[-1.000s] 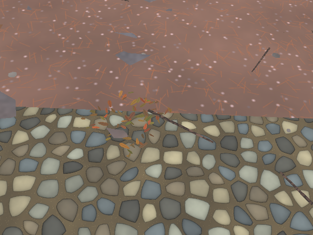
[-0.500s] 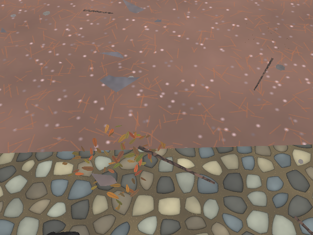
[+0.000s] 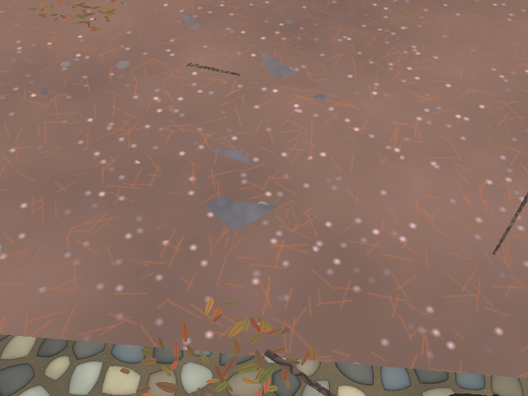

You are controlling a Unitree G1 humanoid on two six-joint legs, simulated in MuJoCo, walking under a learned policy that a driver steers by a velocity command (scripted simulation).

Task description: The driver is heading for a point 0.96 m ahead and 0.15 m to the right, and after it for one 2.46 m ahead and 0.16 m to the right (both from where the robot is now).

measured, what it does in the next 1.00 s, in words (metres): walks ahead: left foot, then right foot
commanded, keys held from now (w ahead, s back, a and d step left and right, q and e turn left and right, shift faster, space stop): w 0.66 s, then no key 0.34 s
